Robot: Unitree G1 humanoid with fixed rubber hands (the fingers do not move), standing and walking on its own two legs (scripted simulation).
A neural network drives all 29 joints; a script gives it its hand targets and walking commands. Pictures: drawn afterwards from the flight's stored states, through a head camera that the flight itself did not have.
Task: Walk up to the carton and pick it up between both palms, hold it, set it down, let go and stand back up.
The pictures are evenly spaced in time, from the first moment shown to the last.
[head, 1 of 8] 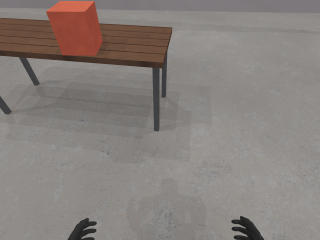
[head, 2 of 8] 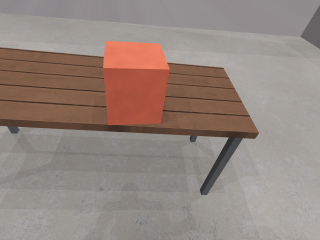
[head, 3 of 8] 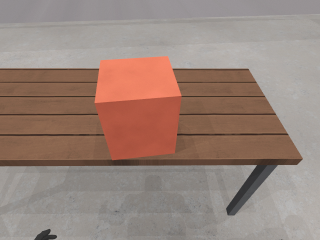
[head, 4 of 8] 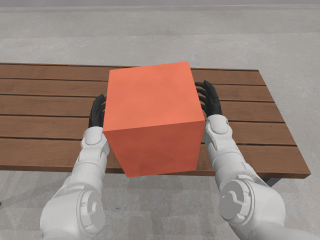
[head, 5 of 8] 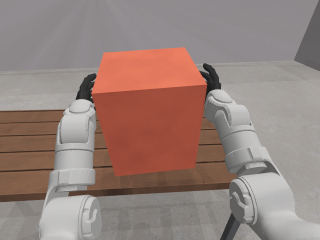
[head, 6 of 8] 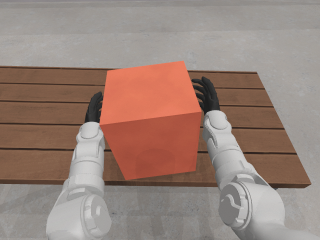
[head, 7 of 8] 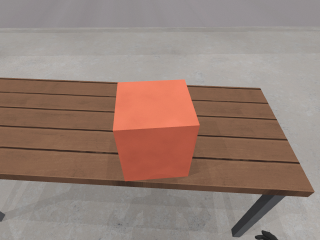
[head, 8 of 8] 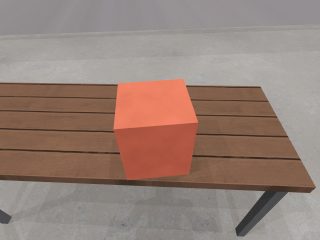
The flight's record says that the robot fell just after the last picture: no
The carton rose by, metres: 0.24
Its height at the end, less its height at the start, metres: +0.00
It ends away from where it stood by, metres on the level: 0.03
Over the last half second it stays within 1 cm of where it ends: yes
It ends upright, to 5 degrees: yes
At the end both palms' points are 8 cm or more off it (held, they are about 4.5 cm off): yes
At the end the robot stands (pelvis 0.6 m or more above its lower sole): yes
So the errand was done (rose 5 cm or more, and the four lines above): yes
